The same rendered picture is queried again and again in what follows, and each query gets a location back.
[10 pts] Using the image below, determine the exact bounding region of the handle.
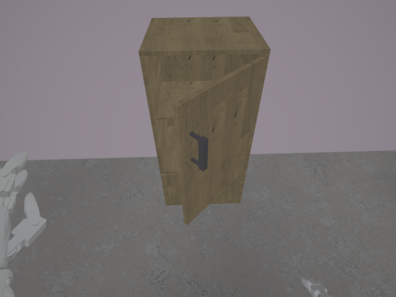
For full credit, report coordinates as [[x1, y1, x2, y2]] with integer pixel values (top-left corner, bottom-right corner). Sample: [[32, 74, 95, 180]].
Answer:
[[189, 131, 208, 171]]

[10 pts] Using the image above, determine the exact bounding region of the right robot hand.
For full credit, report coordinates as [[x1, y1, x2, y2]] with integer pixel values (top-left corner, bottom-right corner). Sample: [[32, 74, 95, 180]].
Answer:
[[301, 275, 333, 297]]

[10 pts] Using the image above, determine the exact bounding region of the cupboard door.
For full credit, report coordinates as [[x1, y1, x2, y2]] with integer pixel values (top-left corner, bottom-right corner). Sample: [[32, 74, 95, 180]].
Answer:
[[173, 57, 265, 225]]

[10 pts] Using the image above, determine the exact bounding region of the left robot hand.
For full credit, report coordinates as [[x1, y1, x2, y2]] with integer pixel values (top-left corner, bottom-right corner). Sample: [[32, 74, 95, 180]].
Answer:
[[0, 150, 46, 268]]

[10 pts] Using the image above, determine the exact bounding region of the left robot forearm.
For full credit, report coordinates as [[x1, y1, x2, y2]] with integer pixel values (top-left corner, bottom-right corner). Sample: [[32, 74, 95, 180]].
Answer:
[[0, 267, 15, 297]]

